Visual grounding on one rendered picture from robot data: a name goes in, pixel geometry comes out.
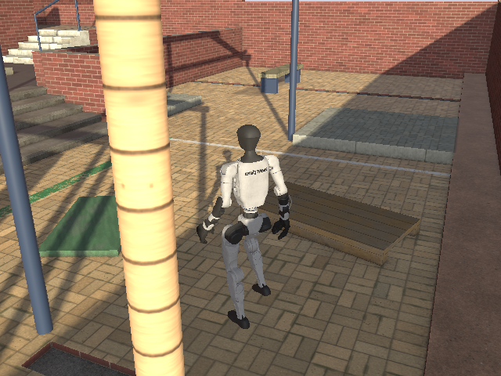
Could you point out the right robot upper arm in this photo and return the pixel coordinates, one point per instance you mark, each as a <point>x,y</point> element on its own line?
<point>277,175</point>

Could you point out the robot right forearm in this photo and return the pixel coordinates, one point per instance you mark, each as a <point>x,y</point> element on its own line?
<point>284,206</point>

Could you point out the robot right foot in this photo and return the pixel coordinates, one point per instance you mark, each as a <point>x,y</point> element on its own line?
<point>264,290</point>

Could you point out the right robot hand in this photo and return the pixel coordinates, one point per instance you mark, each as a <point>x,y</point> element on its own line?
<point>279,225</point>

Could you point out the left robot upper arm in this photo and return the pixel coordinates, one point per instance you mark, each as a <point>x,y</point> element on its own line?
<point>227,171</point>

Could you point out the left robot hand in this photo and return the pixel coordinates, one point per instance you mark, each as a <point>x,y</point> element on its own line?
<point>202,233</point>

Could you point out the robot head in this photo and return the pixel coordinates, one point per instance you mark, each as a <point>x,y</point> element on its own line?
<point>248,137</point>

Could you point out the robot left forearm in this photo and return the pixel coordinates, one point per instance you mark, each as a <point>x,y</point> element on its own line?
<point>215,215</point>

